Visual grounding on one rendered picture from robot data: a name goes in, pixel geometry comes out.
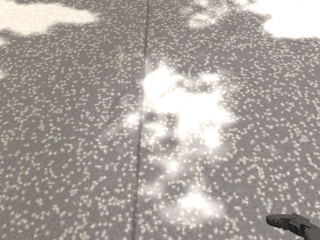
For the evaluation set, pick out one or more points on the right robot hand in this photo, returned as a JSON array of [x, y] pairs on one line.
[[297, 224]]

